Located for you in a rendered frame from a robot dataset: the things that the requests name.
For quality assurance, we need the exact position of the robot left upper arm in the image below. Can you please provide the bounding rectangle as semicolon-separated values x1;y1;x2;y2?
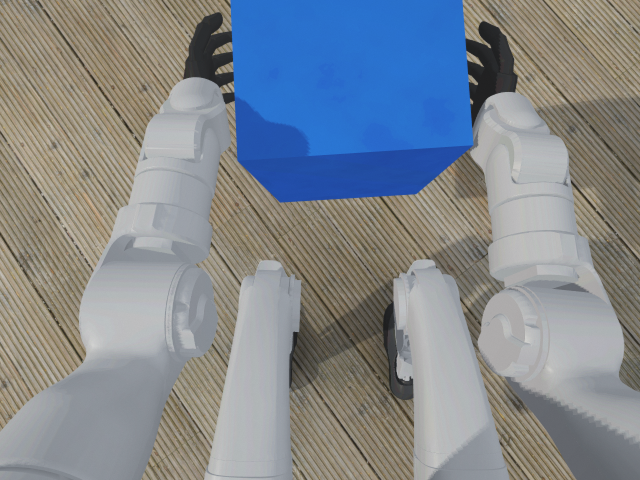
0;261;218;480

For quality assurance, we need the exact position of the robot right hand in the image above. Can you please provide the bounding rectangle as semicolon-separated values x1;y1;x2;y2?
465;21;518;127

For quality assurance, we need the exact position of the robot left hand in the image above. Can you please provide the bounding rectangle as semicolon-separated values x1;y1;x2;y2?
183;12;235;104

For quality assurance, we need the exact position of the left robot foot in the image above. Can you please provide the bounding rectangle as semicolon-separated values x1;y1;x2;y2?
289;332;297;389

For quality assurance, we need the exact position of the left robot forearm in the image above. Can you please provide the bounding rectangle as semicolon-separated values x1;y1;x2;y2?
79;77;231;346

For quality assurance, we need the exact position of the right robot forearm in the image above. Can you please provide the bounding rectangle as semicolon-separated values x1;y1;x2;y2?
470;92;624;356

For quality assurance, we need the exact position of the robot right upper arm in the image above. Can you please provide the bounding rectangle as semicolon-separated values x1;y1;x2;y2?
478;285;640;480

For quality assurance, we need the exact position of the carton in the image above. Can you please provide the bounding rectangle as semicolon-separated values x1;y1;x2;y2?
230;0;473;203

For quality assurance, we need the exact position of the right robot thigh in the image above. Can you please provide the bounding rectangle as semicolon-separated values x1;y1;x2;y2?
393;268;510;480

